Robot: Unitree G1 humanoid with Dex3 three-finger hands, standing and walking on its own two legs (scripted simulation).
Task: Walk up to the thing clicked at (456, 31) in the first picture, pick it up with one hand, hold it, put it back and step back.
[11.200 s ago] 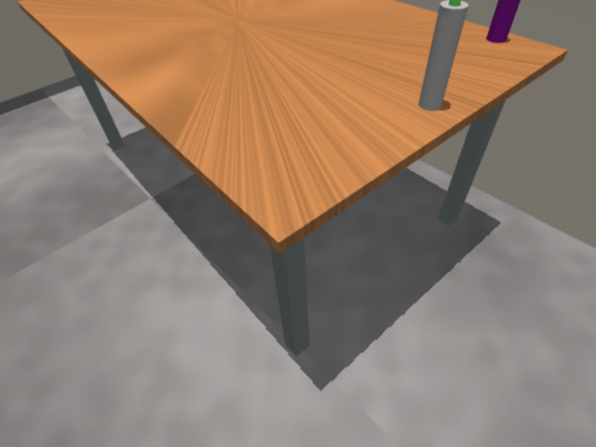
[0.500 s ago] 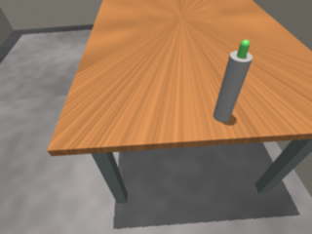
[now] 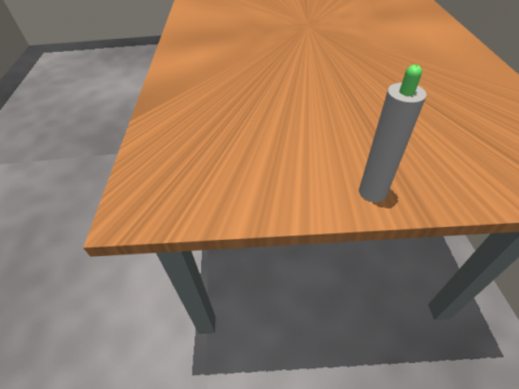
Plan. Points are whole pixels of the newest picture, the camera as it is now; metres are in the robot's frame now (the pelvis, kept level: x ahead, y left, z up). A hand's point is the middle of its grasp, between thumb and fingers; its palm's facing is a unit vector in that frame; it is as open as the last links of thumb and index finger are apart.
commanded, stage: stand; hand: right
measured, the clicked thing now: (390, 140) +0.50 -0.20 +0.11
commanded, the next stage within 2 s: none
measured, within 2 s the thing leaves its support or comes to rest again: neither
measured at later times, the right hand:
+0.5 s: hand out of the picture +0.08 -0.26 -0.16, palm faces -0.01 +0.94 -0.33, open 7.4 cm
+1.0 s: hand out of the picture +0.08 -0.26 -0.16, palm faces -0.02 +0.94 -0.34, open 7.4 cm
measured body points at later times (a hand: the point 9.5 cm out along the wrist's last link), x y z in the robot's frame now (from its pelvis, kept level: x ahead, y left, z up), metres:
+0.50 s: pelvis +0.00 +0.00 +0.00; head +0.01 +0.00 +0.45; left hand +0.08 +0.30 -0.13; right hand +0.08 -0.30 -0.13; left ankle +0.02 +0.14 -0.75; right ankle -0.01 -0.15 -0.75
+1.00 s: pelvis +0.00 +0.00 +0.00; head +0.02 +0.00 +0.45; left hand +0.07 +0.30 -0.13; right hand +0.08 -0.31 -0.13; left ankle +0.02 +0.14 -0.75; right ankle -0.01 -0.15 -0.75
